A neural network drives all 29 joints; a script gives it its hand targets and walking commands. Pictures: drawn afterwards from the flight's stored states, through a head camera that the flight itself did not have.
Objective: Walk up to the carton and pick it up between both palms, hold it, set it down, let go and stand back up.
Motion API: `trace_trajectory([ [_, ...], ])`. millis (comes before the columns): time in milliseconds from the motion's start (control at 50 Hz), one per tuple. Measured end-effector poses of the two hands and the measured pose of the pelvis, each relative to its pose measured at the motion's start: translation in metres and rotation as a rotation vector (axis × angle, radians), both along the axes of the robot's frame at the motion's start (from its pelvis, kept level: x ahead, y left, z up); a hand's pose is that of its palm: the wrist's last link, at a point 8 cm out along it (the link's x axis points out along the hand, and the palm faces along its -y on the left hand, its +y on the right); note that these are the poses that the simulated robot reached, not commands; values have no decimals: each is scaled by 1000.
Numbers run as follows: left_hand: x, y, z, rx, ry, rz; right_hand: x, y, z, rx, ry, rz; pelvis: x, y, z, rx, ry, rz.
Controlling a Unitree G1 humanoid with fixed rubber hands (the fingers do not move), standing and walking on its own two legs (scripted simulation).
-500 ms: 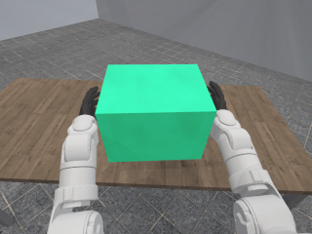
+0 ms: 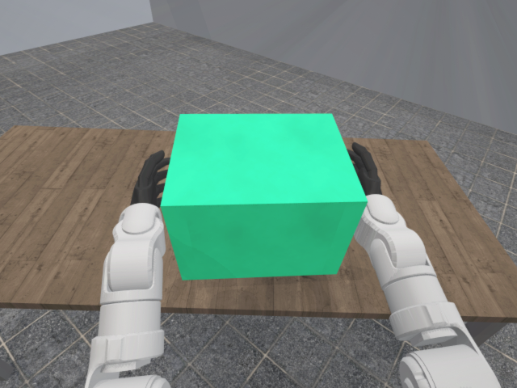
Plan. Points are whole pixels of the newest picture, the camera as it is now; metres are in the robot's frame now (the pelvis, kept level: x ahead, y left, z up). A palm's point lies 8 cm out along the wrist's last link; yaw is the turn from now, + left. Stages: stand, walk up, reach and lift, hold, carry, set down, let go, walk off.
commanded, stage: hold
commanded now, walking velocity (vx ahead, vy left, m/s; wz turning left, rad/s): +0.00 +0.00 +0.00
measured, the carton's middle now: (259, 194) +0.37 +0.00 +0.15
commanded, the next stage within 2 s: set down in 0.94 s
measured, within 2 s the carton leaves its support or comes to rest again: neither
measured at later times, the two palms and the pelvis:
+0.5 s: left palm (145, 207) +0.34 +0.17 +0.16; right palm (368, 196) +0.34 -0.16 +0.16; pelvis +0.00 +0.00 +0.00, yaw +0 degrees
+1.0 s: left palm (150, 206) +0.34 +0.16 +0.16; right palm (373, 194) +0.34 -0.17 +0.17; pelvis -0.02 -0.01 +0.00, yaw +0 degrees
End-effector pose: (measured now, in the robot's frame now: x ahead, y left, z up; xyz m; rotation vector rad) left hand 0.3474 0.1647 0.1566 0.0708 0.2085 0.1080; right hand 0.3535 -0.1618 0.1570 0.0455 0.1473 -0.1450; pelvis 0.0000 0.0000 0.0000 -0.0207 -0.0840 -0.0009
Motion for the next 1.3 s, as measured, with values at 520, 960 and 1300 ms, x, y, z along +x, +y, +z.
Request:
trace_trajectory([
  [520, -11, 0, 3, 0, -17, -5, -12, 0, 5, 13, -18, -6, 0, -4, 0, 4, -11, 7],
  [960, -10, -9, 10, -13, -2, 3, -12, -8, 11, -1, -4, -8, -21, -11, -1, 16, -9, -11],
  [1300, -6, 4, -36, -3, -30, -6, -10, 4, -40, -57, -38, -8, -5, -8, 1, 12, -1, 21],
])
